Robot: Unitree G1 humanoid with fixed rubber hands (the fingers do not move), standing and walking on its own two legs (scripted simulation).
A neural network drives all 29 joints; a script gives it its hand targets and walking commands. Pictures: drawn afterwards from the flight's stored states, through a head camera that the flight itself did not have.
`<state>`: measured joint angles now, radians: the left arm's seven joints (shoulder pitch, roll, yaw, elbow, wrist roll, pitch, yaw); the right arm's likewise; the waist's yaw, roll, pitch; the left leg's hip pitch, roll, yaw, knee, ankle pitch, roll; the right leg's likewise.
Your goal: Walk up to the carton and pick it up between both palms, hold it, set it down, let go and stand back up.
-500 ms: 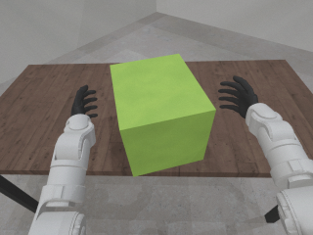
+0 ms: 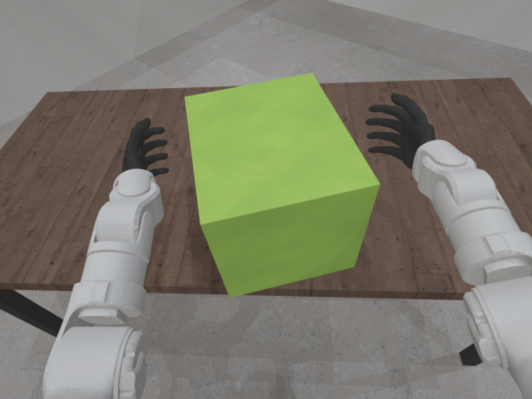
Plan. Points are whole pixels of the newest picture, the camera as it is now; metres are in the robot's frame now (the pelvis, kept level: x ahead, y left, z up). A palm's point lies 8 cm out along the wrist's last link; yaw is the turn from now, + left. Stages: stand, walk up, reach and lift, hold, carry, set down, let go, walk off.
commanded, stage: reach and lift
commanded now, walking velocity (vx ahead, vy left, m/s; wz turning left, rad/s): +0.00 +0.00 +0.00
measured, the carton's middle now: (271, 184) +0.49 +0.08 +0.02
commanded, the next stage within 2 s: none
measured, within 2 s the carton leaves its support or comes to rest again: neither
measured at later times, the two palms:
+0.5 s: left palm (157, 213) +0.39 +0.26 +0.05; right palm (401, 172) +0.49 -0.14 +0.07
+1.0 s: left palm (181, 215) +0.41 +0.23 +0.02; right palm (386, 178) +0.51 -0.12 +0.03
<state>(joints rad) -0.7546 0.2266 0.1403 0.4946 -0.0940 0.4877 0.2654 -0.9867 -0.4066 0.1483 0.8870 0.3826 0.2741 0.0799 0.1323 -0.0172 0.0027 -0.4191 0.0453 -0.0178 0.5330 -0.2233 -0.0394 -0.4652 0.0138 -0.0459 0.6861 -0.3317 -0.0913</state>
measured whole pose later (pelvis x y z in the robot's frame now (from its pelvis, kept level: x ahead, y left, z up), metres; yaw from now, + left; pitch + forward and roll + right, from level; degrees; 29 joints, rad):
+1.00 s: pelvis +0.02 +0.00 -0.01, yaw +1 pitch +25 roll +4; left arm -0.76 0.07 0.22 1.01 -0.09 -0.18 0.15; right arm -0.99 -0.38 0.28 1.19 0.38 -0.20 0.04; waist 0.18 0.01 -0.18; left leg -0.77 0.05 -0.02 0.53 -0.19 -0.04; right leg -0.82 0.01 -0.05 0.69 -0.30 -0.08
